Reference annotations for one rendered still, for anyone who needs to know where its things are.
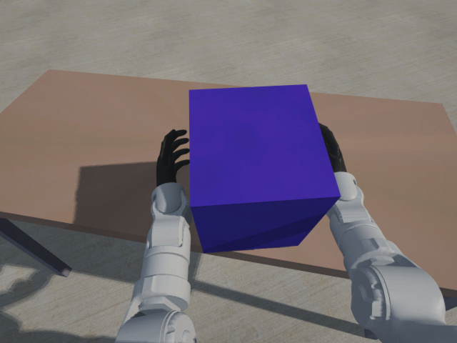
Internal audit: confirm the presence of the right robot hand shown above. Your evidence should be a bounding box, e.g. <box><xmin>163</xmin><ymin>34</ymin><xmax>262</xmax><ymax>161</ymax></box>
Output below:
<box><xmin>319</xmin><ymin>123</ymin><xmax>347</xmax><ymax>172</ymax></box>

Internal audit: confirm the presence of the left robot upper arm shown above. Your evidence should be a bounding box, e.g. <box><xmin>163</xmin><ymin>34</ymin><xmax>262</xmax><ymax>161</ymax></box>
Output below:
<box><xmin>115</xmin><ymin>310</ymin><xmax>196</xmax><ymax>343</ymax></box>

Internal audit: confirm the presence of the table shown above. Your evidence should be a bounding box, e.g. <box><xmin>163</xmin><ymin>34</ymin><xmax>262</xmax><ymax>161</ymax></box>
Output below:
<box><xmin>0</xmin><ymin>69</ymin><xmax>457</xmax><ymax>340</ymax></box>

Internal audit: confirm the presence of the right robot upper arm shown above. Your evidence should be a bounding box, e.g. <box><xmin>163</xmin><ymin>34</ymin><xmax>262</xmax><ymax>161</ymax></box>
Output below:
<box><xmin>351</xmin><ymin>265</ymin><xmax>457</xmax><ymax>343</ymax></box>

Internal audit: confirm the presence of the left robot hand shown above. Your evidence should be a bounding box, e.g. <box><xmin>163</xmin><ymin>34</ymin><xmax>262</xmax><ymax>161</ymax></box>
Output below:
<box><xmin>156</xmin><ymin>129</ymin><xmax>190</xmax><ymax>186</ymax></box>

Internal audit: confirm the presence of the robot right forearm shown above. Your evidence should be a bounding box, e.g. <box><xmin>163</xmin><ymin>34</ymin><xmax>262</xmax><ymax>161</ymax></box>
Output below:
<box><xmin>326</xmin><ymin>171</ymin><xmax>446</xmax><ymax>319</ymax></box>

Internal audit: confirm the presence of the robot left forearm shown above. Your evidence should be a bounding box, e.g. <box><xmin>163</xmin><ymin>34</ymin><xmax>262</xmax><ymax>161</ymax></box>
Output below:
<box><xmin>114</xmin><ymin>182</ymin><xmax>192</xmax><ymax>343</ymax></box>

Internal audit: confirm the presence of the carton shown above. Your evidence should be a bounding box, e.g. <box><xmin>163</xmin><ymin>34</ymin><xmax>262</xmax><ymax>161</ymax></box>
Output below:
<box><xmin>189</xmin><ymin>84</ymin><xmax>341</xmax><ymax>253</ymax></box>

